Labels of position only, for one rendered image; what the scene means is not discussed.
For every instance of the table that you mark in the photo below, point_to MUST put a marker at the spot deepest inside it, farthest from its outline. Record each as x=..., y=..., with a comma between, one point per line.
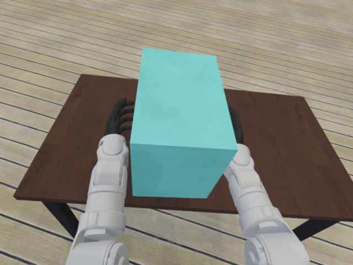
x=297, y=165

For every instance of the robot left forearm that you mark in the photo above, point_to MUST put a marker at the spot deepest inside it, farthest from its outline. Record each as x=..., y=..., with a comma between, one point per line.
x=104, y=215

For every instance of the robot right forearm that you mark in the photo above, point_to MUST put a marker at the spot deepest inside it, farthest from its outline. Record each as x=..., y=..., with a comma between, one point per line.
x=256, y=212

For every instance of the robot left upper arm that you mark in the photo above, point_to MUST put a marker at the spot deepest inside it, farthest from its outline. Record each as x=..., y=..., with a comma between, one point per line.
x=99, y=253

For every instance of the right robot hand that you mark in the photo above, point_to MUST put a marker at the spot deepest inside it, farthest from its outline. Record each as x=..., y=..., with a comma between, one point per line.
x=237, y=127

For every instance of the robot right upper arm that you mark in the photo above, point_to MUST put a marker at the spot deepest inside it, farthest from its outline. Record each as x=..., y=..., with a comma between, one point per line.
x=274, y=249

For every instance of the left robot hand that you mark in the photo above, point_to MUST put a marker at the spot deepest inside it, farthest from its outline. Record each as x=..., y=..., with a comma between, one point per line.
x=114, y=121

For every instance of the carton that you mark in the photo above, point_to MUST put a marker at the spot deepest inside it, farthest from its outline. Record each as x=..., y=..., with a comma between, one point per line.
x=182, y=138

